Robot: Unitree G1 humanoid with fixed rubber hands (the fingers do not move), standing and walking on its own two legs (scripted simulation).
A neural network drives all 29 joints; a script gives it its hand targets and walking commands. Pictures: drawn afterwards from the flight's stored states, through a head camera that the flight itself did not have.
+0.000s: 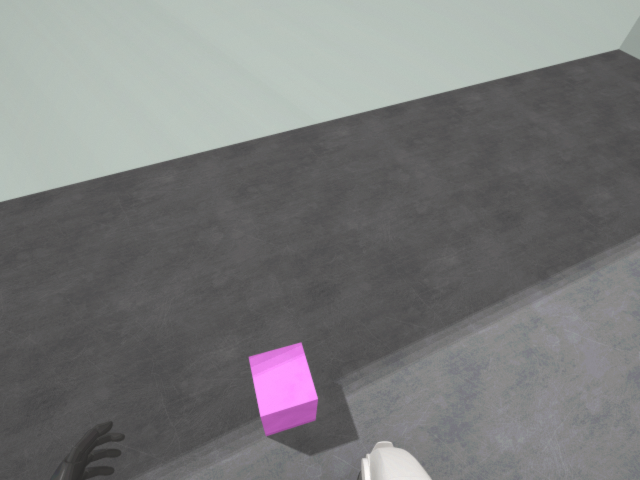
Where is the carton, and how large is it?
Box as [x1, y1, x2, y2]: [249, 343, 317, 435]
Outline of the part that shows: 301,343 293,344 249,357 260,416 266,435 315,419 317,397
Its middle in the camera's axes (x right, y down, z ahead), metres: -0.10 +0.43 +1.07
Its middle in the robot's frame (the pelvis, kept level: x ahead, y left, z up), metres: +0.44 +0.07 -0.64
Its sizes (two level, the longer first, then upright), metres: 0.156 0.146 0.199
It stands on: the floor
